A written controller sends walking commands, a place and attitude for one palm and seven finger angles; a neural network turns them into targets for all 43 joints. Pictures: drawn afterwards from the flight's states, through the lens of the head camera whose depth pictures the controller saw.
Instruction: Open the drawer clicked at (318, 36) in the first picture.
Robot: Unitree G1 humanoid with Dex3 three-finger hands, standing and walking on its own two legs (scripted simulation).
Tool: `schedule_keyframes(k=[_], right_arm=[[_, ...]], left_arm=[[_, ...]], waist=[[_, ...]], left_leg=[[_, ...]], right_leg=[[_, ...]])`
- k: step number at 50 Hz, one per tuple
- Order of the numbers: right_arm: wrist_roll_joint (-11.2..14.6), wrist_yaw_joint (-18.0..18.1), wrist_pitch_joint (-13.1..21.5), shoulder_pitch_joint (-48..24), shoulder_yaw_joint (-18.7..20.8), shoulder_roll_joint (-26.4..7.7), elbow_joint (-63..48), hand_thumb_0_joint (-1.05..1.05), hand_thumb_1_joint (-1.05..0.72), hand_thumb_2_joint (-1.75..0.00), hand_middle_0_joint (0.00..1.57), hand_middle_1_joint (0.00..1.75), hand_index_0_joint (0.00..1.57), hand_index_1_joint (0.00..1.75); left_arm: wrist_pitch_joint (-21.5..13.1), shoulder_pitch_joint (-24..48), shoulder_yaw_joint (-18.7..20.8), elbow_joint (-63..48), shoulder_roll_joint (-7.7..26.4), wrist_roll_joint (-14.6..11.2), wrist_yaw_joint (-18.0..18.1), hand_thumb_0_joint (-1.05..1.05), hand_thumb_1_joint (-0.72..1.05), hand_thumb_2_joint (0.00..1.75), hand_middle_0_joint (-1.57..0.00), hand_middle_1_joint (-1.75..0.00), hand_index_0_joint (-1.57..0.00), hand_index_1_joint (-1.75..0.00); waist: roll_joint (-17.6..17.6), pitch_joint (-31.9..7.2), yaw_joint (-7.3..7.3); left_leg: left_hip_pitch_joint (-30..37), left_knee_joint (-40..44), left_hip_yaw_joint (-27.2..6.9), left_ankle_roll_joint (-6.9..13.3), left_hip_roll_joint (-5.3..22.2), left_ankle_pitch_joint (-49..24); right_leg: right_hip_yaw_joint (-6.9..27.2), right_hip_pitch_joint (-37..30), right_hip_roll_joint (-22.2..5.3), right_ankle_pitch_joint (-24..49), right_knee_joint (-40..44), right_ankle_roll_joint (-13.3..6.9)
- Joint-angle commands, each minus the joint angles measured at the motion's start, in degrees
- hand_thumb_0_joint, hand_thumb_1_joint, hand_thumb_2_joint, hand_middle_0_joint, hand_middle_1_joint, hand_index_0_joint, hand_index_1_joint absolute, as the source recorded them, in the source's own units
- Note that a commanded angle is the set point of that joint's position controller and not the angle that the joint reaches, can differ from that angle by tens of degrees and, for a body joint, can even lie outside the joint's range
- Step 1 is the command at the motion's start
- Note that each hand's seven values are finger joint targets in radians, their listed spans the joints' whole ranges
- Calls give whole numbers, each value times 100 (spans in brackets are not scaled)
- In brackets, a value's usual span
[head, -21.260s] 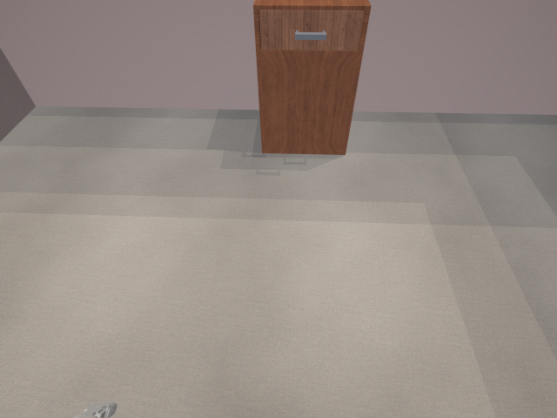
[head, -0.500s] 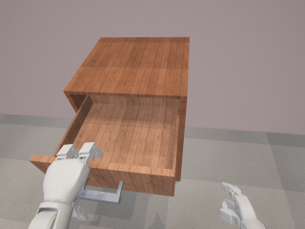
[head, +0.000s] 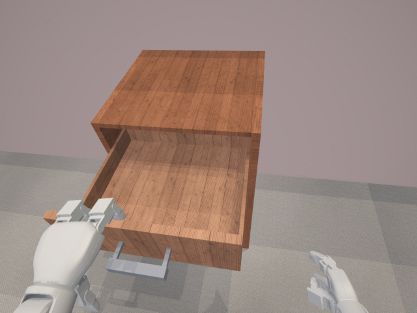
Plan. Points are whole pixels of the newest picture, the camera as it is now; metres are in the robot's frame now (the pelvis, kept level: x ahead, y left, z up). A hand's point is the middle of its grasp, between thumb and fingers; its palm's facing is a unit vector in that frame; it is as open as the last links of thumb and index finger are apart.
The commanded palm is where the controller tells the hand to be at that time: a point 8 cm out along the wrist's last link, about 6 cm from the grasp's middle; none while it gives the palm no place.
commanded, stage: draw the hand back to the body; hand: left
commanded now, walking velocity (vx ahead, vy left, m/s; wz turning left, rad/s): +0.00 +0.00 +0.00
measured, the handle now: (140, 259) +0.23 +0.21 -0.09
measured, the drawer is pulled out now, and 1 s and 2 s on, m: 0.29 0.29 0.29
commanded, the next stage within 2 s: step back with the hand held close in 1.18 s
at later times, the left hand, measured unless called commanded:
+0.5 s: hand (83, 228) +0.19 +0.22 +0.15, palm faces +0.36 -0.85 -0.38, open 12.7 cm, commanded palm +0.13 +0.26 +0.16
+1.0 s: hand (53, 225) +0.18 +0.24 +0.17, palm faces +0.45 -0.79 -0.42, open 8.4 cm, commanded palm +0.12 +0.28 +0.18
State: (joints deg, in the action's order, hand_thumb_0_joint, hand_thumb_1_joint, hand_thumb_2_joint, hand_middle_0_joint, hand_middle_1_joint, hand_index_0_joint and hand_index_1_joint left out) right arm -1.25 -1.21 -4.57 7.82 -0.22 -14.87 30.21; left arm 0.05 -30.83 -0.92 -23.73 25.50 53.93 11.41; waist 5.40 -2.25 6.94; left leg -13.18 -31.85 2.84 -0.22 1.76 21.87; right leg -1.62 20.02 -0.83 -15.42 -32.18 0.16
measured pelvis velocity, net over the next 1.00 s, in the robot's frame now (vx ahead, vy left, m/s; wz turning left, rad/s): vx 0.01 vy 0.00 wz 0.05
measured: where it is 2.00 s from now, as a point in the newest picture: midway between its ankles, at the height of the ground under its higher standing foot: outside the picture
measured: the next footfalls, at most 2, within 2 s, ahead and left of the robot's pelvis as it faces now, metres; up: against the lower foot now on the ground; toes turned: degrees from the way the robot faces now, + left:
none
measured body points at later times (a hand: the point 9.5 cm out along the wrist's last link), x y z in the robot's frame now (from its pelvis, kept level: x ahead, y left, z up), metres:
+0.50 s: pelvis +0.01 +0.00 +0.01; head +0.01 -0.02 +0.46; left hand +0.16 +0.26 +0.17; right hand +0.20 -0.19 -0.08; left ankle -0.06 +0.12 -0.73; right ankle +0.01 -0.12 -0.73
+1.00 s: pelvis +0.01 +0.00 +0.01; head +0.01 -0.02 +0.46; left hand +0.15 +0.28 +0.19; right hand +0.22 -0.20 -0.07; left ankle -0.06 +0.12 -0.73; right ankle +0.01 -0.12 -0.73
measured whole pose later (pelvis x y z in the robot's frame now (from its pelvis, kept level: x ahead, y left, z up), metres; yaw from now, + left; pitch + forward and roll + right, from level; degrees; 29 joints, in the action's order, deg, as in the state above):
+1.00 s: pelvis +0.01 +0.00 +0.01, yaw +3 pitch -2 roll -1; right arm 0.0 4.8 9.4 9.8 -0.8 -11.6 35.4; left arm -7.2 -30.7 16.5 -28.8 18.5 -2.0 7.3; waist 4.0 1.4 4.1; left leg -3.6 -24.6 -0.1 -0.6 1.7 19.0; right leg -4.8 8.7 -0.9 -13.3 -24.1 0.1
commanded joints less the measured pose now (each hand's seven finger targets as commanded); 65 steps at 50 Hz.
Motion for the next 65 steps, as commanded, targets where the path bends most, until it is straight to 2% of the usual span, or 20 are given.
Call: schedule_keyframes(k=[1, 3, 9, 10, 11, 12, 13, 15, 18, 22, 26, 36, 37, 44, 46, 49, 54, 60, 64, 65], right_arm=[[34, 46, 285, -740, 181, -456, -994, 0, -90, -90, 20, 30, 20, 30], [50, 33, 284, -709, 157, -452, -985, 0, -90, -90, 20, 30, 20, 30], [84, 55, 242, -732, 147, -496, -1025, 0, -90, -90, 20, 30, 20, 30], [282, 268, 689, -372, 148, 13, -1224, 0, -90, -90, 20, 30, 20, 30], [286, 411, 1004, -342, 126, -152, -1118, 0, -90, -90, 20, 30, 20, 30], [249, 566, 1134, -377, 50, -136, -1008, 0, -90, -90, 20, 30, 20, 30], [190, 648, 1307, -269, 14, -150, -1014, 0, -90, -90, 20, 30, 20, 30], [111, 717, 1536, -122, -19, -129, -815, 0, -90, -90, 20, 30, 20, 30], [76, 695, 1719, -109, -29, -105, -632, 0, -90, -90, 20, 30, 20, 30], [87, 641, 1804, -257, 13, -139, -572, 0, -90, -90, 20, 30, 20, 30], [98, 598, 1809, -298, 65, -137, -519, 0, -90, -90, 20, 30, 20, 30], [136, 627, 1748, -376, 133, -183, -443, 0, -90, -90, 20, 30, 20, 30], [138, 627, 1751, -430, 123, -202, -440, 0, -90, -90, 20, 30, 20, 30], [144, 640, 1742, -429, 129, -167, -396, 0, -90, -90, 20, 30, 20, 30], [152, 632, 1713, -470, 137, -185, -409, 0, -90, -90, 20, 30, 20, 30], [153, 630, 1720, -494, 127, -191, -400, 0, -90, -90, 20, 30, 20, 30], [131, 608, 1739, -456, 122, -177, -392, 0, -90, -90, 20, 30, 20, 30], [141, 613, 1702, -480, 120, -180, -389, 0, -90, -90, 20, 30, 20, 30], [142, 613, 1728, -444, 120, -181, -361, 0, -90, -90, 20, 30, 20, 30], [194, 619, 1531, -274, 78, -341, -606, 0, -90, -90, 20, 30, 20, 30]], left_arm=[[-120, 413, 935, -1297, 969, -63, 237, 0, -50, 30, -30, -120, -30, -120], [-79, 372, 915, -1356, 930, -123, 199, 0, -50, 30, -30, -120, -30, -120], [-17, 145, 1093, -1317, 1090, -263, 40, 0, -50, 30, -30, -120, -30, -120], [-250, 312, 504, -1152, -1207, -4510, -218, 0, -47, 32, -30, -118, -30, -118], [-481, 151, 838, -1156, -473, -4675, -239, 0, -43, 33, -29, -115, -29, -115], [-615, -169, 1284, -1306, -171, -5018, -216, 0, -40, 34, -29, -113, -29, -113], [-780, 215, 1318, -1921, -29, -5111, -195, 0, -36, 36, -29, -111, -29, -111], [-857, 258, 1461, -1938, 9, -5229, -140, 0, -29, 39, -29, -107, -29, -107], [-917, 232, 1507, -1818, -100, -5315, -188, 0, -18, 43, -28, -100, -28, -100], [-1002, 246, 1656, -1769, -83, -5406, -278, 0, -5, 50, -27, -91, -27, -91], [-1076, 39, 1792, -1698, -121, -5482, -339, 0, 9, 55, -26, -82, -26, -82], [-1093, 176, 2182, -1809, 104, -5557, -315, 0, 44, 70, -23, -59, -23, -59], [-1091, 270, 2229, -1899, 139, -5562, -322, 0, 48, 72, -23, -57, -23, -57], [-1062, 233, 2449, -1696, 218, -5605, -290, 0, 73, 82, -21, -41, -21, -41], [-1032, 232, 2331, -1577, 101, -5607, -324, 0, 80, 86, -21, -37, -21, -37], [-1026, 316, 2279, -1576, 79, -5603, -339, 0, 90, 90, -20, -30, -20, -30], [-1039, 211, 2368, -1730, 163, -5599, -323, 0, 90, 90, -20, -30, -20, -30], [-989, 227, 2351, -1660, 124, -5609, -326, 0, 90, 90, -20, -30, -20, -30], [-995, 194, 2357, -1668, 128, -5594, -310, 0, 90, 90, -20, -30, -20, -30], [-1328, 1093, 3145, -2287, 825, -5645, -274, 0, 90, 90, -20, -30, -20, -30]], waist=[[-289, -806, -17], [-157, -877, -43], [-477, -682, -30], [-900, -330, -671], [-887, -412, -496], [-1018, -422, -385], [-604, -663, -363], [-155, -462, -378], [10, -70, -390], [-87, 91, -351], [-352, -126, -325], [-387, -300, -335], [-80, -284, -339], [-222, -163, -308], [-444, -73, -322], [-198, -21, -332], [-172, -286, -300], [-356, -144, -313], [-112, -200, -305], [-320, 599, -639]], left_leg=[[58, 367, -140, 83, -6, -2013], [70, 408, -147, 69, 22, -2088], [8, 492, -162, 69, 57, -2100], [591, 540, -280, 241, 218, -1890], [617, 584, -312, 233, 284, -1855], [607, 713, -355, 198, 278, -1956], [688, 744, -288, 180, 188, -2214], [675, 787, -264, 92, 175, -2631], [576, 866, -230, 48, 155, -2672], [449, 946, -249, 38, 138, -2377], [498, 922, -209, 68, 144, -2542], [631, 952, -203, 83, 133, -2511], [648, 959, -205, 68, 111, -2447], [608, 1012, -213, 60, 120, -2398], [587, 1019, -204, 93, 131, -2339], [584, 1043, -203, 87, 111, -2190], [664, 1019, -240, 62, 114, -2501], [589, 1019, -233, 65, 135, -2453], [645, 1023, -255, 44, 135, -2484], [194, 950, -343, 134, 192, -1805]], right_leg=[[212, -726, -77, 1399, 410, -225], [133, -752, -88, 1328, 400, -214], [96, -823, -83, 1397, 474, -178], [-277, -1109, -28, 1125, 363, -133], [-255, -1095, -90, 853, 372, -97], [-304, -1197, -103, 845, 522, -79], [-263, -1411, -177, 1125, 572, -73], [-279, -1481, -213, 1477, 629, -97], [-285, -1482, -206, 1581, 792, -119], [-279, -1536, -186, 1472, 923, -145], [-274, -1654, -188, 1710, 892, -115], [-233, -1666, -187, 1740, 941, -96], [-196, -1645, -186, 1661, 993, -116], [-236, -1649, -186, 1618, 991, -106], [-232, -1595, -178, 1590, 1020, -90], [-209, -1542, -178, 1427, 1050, -101], [-220, -1707, -180, 1660, 964, -116], [-224, -1657, -175, 1658, 993, -104], [-225, -1638, -178, 1573, 971, -120], [421, -985, -417, 1859, 1248, -138]])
